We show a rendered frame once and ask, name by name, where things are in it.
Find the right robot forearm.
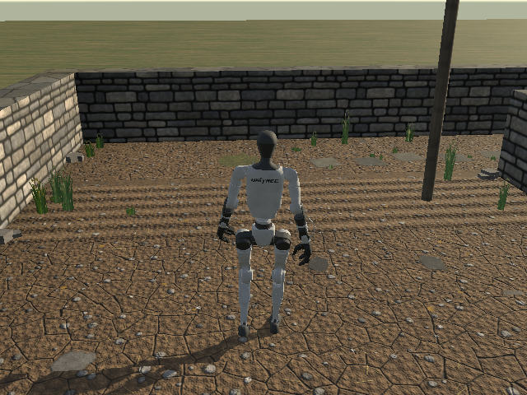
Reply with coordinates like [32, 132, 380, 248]
[294, 202, 310, 244]

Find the robot right hand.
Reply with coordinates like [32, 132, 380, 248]
[292, 242, 312, 266]

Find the left robot forearm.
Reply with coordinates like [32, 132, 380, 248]
[219, 197, 234, 228]

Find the robot left hand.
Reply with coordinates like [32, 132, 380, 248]
[217, 225, 236, 243]

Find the robot left upper arm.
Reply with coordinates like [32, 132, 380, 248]
[226, 165, 249, 210]

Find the robot right upper arm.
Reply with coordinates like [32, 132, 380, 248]
[282, 167, 302, 215]

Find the right robot shin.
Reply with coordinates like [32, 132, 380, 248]
[272, 270, 286, 323]

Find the robot head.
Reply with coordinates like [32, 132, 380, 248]
[252, 130, 280, 170]

